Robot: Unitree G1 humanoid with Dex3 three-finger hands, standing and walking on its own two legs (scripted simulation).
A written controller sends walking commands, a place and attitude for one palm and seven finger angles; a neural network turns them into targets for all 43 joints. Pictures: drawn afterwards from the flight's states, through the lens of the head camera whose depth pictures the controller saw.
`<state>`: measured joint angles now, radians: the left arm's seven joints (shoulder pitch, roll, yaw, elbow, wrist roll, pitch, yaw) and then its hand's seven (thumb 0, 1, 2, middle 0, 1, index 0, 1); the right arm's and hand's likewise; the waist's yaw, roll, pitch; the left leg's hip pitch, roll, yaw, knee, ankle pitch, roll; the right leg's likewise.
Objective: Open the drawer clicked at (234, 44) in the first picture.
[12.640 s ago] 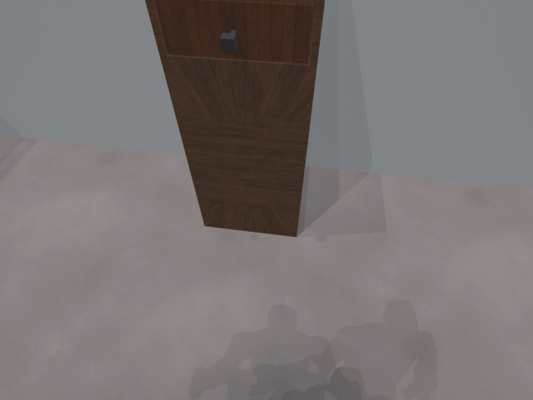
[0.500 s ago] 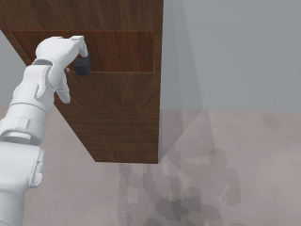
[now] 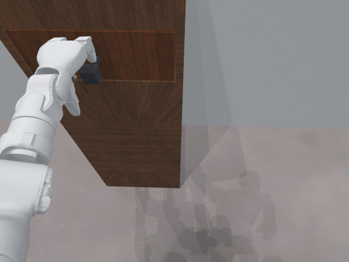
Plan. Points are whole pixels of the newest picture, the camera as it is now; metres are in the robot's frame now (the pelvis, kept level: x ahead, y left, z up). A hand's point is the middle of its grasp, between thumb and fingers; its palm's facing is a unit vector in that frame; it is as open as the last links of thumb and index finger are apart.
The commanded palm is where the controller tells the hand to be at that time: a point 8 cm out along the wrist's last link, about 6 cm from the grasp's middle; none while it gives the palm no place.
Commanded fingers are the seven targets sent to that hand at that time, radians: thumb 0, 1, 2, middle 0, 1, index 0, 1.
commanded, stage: lower the fingers behind the handle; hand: left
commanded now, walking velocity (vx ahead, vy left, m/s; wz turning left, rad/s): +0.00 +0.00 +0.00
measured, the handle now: (93, 68) +0.53 +0.20 +0.14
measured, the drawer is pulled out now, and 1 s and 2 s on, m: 0.00 0.00 0.00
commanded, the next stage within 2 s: lift the fingers back up to retry in 0.36 s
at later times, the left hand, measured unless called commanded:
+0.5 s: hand (74, 77) +0.49 +0.23 +0.15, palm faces +0.02 -0.02 -1.00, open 13.6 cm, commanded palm +0.47 +0.23 +0.19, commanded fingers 0.00 -0.50 0.30 -0.30 -1.20 -0.30 -1.20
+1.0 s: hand (69, 64) +0.50 +0.23 +0.18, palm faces -0.01 -0.01 -1.00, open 13.6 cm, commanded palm +0.48 +0.24 +0.26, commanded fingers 0.00 -0.50 0.30 -0.30 -1.20 -0.30 -1.20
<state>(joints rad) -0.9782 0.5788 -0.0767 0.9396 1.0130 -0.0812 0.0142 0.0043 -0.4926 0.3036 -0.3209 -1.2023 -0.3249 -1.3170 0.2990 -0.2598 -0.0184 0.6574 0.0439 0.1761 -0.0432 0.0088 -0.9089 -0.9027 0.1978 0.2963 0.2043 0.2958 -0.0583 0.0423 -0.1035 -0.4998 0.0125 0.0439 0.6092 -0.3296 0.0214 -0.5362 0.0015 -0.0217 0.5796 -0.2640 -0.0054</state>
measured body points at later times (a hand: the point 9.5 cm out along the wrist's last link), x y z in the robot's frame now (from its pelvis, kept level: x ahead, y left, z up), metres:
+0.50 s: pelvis -0.01 +0.00 +0.00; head +0.06 +0.00 +0.44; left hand +0.49 +0.23 +0.20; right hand +0.04 -0.27 -0.13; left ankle -0.03 +0.11 -0.73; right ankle +0.00 -0.12 -0.73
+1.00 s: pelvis +0.01 +0.01 +0.00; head +0.07 -0.01 +0.45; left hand +0.50 +0.23 +0.23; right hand +0.07 -0.26 -0.13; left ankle -0.03 +0.11 -0.73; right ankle +0.00 -0.12 -0.73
